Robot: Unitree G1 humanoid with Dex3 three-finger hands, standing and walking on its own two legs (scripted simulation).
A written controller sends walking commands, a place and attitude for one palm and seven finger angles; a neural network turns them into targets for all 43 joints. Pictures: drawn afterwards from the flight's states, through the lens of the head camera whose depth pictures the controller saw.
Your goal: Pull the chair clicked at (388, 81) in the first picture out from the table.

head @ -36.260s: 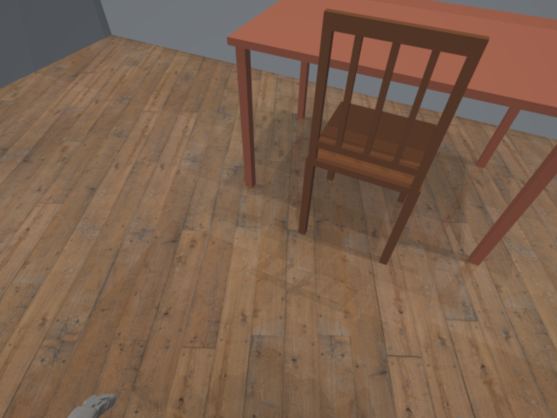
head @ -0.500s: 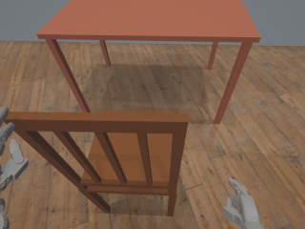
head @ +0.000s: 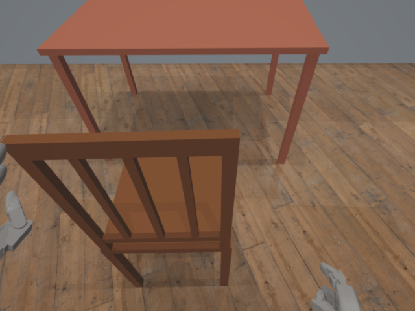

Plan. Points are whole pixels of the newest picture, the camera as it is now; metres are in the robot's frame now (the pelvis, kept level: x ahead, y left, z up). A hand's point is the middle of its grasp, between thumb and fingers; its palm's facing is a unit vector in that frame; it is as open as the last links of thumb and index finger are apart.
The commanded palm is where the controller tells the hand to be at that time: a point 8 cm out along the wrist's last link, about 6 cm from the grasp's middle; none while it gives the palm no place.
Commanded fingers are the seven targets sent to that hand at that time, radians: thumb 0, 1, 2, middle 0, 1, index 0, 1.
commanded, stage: step back with the hand held close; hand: left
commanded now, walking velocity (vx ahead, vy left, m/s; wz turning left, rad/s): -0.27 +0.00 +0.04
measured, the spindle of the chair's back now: (148, 203) +0.35 +0.18 -0.04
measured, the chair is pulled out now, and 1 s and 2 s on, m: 0.55 0.55 0.55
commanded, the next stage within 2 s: stop stepping back and stand still in 1.96 s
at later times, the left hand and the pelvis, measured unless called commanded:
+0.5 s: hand (9, 233) +0.18 +0.27 +0.17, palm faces +0.47 -0.73 -0.50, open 7.4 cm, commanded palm +0.11 +0.31 +0.19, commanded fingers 0.00 0.90 0.90 -0.20 -0.30 -0.20 -0.30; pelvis -0.02 +0.01 -0.01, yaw +1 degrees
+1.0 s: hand (10, 239) +0.17 +0.26 +0.18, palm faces +0.49 -0.74 -0.47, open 7.4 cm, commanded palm +0.11 +0.30 +0.19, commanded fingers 0.00 0.90 0.90 -0.20 -0.30 -0.20 -0.30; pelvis -0.02 -0.01 -0.01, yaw +2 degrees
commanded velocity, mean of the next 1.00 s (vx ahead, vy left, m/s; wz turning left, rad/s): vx -0.39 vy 0.00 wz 0.02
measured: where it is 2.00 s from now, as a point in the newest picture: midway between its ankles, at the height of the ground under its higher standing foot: outside the picture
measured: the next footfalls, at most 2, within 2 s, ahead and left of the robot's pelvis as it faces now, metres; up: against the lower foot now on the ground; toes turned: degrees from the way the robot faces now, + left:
right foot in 1.98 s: -0.05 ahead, -0.16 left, +0.01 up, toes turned +1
